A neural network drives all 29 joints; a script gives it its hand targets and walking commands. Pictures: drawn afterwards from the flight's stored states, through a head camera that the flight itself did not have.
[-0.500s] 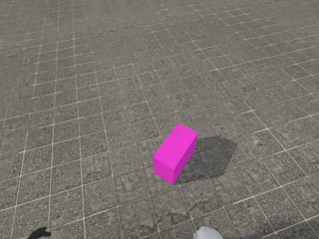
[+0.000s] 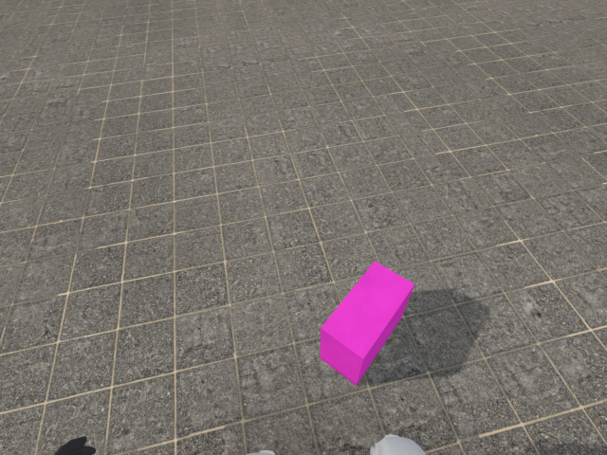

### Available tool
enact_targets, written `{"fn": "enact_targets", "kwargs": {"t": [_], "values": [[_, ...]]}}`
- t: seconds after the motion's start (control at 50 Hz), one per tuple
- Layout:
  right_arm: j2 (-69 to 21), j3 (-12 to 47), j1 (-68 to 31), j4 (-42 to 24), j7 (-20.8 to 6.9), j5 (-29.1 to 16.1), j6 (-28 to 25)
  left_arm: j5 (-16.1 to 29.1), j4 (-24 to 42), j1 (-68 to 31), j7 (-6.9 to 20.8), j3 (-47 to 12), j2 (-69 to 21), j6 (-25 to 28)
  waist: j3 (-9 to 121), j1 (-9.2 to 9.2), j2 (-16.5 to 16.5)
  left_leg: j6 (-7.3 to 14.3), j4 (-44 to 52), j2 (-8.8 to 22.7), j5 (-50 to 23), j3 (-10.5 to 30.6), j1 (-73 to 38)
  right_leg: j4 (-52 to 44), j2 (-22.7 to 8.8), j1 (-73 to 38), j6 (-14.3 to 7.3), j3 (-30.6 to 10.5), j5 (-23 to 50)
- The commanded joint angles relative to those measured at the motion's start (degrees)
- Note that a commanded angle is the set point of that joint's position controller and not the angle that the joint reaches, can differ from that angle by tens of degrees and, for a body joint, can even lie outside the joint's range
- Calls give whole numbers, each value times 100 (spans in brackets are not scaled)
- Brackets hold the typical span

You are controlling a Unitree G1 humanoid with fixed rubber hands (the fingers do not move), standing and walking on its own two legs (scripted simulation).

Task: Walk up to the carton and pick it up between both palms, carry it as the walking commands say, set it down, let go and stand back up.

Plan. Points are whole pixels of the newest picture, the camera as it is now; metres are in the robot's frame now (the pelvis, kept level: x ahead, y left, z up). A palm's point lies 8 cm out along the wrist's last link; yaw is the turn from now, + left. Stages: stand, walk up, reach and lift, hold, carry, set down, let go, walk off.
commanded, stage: walk up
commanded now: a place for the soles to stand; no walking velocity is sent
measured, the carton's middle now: (365, 322) +0.59 -0.17 -0.63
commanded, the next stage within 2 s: none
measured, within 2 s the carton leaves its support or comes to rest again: neither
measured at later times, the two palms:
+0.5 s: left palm (25, 451) +0.16 +0.38 -0.07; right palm out of the picture +0.14 -0.29 -0.08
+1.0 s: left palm out of the picture +0.15 +0.40 -0.06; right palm (520, 428) +0.18 -0.27 -0.09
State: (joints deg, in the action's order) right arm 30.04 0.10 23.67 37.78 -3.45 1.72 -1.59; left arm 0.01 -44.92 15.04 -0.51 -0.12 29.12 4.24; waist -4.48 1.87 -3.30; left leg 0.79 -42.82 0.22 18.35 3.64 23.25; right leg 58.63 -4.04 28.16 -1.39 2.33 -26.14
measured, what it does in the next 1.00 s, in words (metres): steps on the spot: right foot, then right foot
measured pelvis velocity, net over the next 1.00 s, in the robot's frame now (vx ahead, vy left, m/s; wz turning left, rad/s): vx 0.08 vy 0.05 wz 0.06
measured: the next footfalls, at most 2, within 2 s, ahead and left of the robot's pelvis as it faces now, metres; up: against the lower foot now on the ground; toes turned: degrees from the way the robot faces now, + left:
right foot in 0.16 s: +0.10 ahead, -0.16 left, +0.00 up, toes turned -3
right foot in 0.70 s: +0.16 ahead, -0.10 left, +0.00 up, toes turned +0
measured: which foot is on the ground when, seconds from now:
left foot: down 0.00-0.70, up 0.72-0.88, down 0.90-1.00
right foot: up 0.00-0.14, down 0.16-0.36, up 0.38-0.68, down 0.70-1.00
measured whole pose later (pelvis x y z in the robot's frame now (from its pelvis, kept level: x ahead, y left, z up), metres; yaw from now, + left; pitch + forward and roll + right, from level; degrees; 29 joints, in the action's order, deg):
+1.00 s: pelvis +0.08 +0.05 +0.00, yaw +4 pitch -1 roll -1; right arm 28.7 0.1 19.0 40.0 -1.1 1.7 -1.1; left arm 0.0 -44.9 15.2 -0.9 -0.1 28.6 1.9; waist -1.6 0.0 -3.4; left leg 2.2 -42.6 -2.1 19.4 3.2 22.7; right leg 49.4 -4.4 25.2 -0.9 1.9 -23.1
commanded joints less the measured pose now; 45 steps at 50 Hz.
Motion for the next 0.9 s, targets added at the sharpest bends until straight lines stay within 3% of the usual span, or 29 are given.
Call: {"fn": "enact_targets", "kwargs": {"t": [0.0,0.06,0.08,0.1,0.12,0.14,0.16,0.2,0.26,0.28,0.3,0.32,0.34,0.38,0.42,0.44,0.48,0.56,0.58,0.62,0.64,0.66,0.68,0.72,0.8,0.82,0.84,0.86,0.88], "values": [[1174,-634,-4,-349,181,5,-31,91,242,656,-64,527,916,117,917,-76,-564,1351,1328,1001,-2133,1548,-950,-1169,137,-292,7,240,-96],[902,-542,-295,-434,179,-93,103,27,-45,996,-133,554,931,113,975,-401,-264,805,445,446,-625,702,487,-2475,378,-1949,-49,402,1070],[577,-450,-309,-522,208,-84,117,-95,-171,1494,-201,701,1350,159,1188,-714,461,497,-1028,48,-59,365,1406,-3005,-398,-2540,-345,-1013,343],[167,-380,-112,-626,253,6,72,-149,-62,1455,-223,841,1859,173,906,-663,1499,209,-1682,-230,1135,-16,2048,-3704,-2018,-2338,-1049,-3243,4],[639,-447,-299,-502,344,-35,71,-74,60,844,-195,785,1976,95,458,-537,1166,153,-1816,113,1496,251,1987,-3486,-2294,-2044,-1511,-3342,502],[839,-506,-308,-443,333,-95,90,-85,94,593,-184,718,1863,84,266,-434,796,157,-1963,127,1323,254,1876,-3454,-2071,-1653,-1601,-2977,972],[824,-547,-171,-352,248,-51,104,-40,89,310,-191,724,1788,97,-241,-276,581,72,-1704,435,838,257,1599,-3486,-1773,-1221,-1330,-2411,970],[839,-670,-72,-280,151,-75,141,-26,49,392,-178,697,1714,116,-294,-333,1250,116,-1210,289,678,-86,1131,-3522,-1351,-872,-1109,-1892,801],[776,-646,145,14,109,-77,77,-58,272,196,-107,749,1785,44,-27,-200,1439,145,-479,140,882,-422,313,-3078,-1382,-619,-1206,-1529,642],[775,-668,430,130,102,-16,11,-48,350,16,-71,675,1639,18,163,55,1102,246,408,-2,632,-520,-629,-2426,-1132,-245,-979,-1060,976],[935,-760,1066,333,125,-23,-69,-95,318,-10,-52,535,1215,-37,569,460,119,298,1165,73,560,92,-1626,-779,-589,217,-611,-230,999],[1433,-932,1202,213,202,159,-123,21,359,169,-120,399,587,-13,380,519,-1735,742,1975,1388,-503,2726,-1827,825,185,1422,-56,251,-41],[1539,-815,531,-203,215,73,-147,29,500,58,-218,467,864,-25,99,251,-1390,1084,2312,1650,-489,3988,-1858,1065,498,2275,-69,-475,-980],[1342,-795,327,-38,271,-32,-101,36,320,-160,-216,505,1250,-7,166,188,-357,914,1802,1314,-1776,2724,-1849,560,-68,1682,-64,-494,-368],[832,-626,-24,-160,284,44,-46,111,52,348,-184,459,920,39,248,-11,-738,799,1243,767,-4197,1328,-2068,-155,85,1290,98,-53,-259],[793,-600,79,-195,316,21,-16,105,193,169,-146,439,869,63,475,92,-308,931,1060,782,-4878,1407,-2154,-327,157,1173,46,132,-403],[912,-602,96,-171,290,-9,16,135,262,330,-182,446,777,55,1270,105,-536,1235,1019,828,-4173,1350,-2084,-671,226,555,-6,270,-81],[861,-491,32,-164,361,-97,81,134,183,130,-219,376,681,34,1051,92,-716,781,621,589,-4628,911,-1804,-1700,309,45,-111,591,544],[920,-476,-58,-156,342,-65,131,147,29,399,-219,422,638,17,1205,-50,-687,767,514,492,-4194,725,-1461,-2052,406,-671,-112,675,1129],[680,-476,-347,-333,322,-172,88,-34,-94,974,-299,560,1092,72,1500,-562,328,419,-497,355,-3462,528,-224,-2559,25,-2256,-496,12,1978],[340,-318,-206,-306,348,-226,27,-64,65,1083,-313,654,1282,55,1826,-717,1530,185,-1538,-61,-1580,310,655,-2909,-1266,-3023,-968,-1912,3064],[342,-361,-381,-324,392,-234,60,-47,70,890,-277,675,1531,5,1705,-546,1848,28,-1729,-194,1339,283,1104,-2825,-2088,-2891,-1540,-2706,3543],[591,-381,-497,-318,425,-93,109,2,20,708,-248,637,1472,-6,1157,-487,1043,193,-1768,40,1730,329,1157,-2851,-2160,-2227,-1867,-2800,3414],[625,-464,-372,-185,353,-18,130,-34,163,194,-268,574,1399,-20,-19,-256,980,169,-1620,219,1444,176,892,-3302,-1754,-789,-1559,-2098,1896],[534,-531,212,268,147,-32,36,-126,279,-274,-42,582,1401,-118,136,-57,1310,190,320,-235,611,-528,-572,-3311,-890,-227,-948,-1171,-438],[621,-607,335,406,173,9,13,-93,280,-252,7,468,1178,-141,-38,86,1211,224,788,-152,532,-378,-1157,-2828,-706,330,-776,-1028,-561],[779,-680,353,344,231,44,-37,-66,296,-23,-37,361,896,-159,169,266,173,420,1683,73,1005,438,-1469,-1650,-504,565,-572,-701,-334],[1242,-710,215,294,252,103,-96,-6,279,157,-24,294,452,-166,309,54,-1179,838,2909,1390,1949,3033,-1306,-200,212,968,-55,-56,-474],[1292,-726,-90,122,297,37,-128,-45,277,-143,-54,461,954,-192,203,95,-234,1229,2829,1621,2415,3456,-929,42,239,906,-123,-637,-496]]}}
